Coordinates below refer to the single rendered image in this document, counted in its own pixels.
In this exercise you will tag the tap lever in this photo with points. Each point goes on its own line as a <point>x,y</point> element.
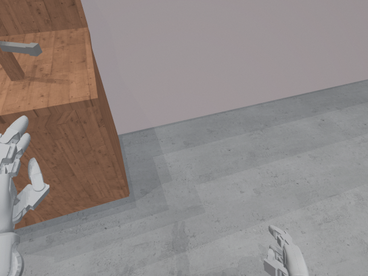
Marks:
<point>33,49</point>

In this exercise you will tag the robot right hand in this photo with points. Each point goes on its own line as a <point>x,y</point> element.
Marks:
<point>288,262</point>

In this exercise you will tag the robot left hand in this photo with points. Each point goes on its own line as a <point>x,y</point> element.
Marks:
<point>13,143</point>

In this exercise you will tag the counter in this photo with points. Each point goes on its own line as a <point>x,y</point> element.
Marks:
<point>72,133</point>

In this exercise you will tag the left robot forearm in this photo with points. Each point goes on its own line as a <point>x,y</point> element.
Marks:
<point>11,261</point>

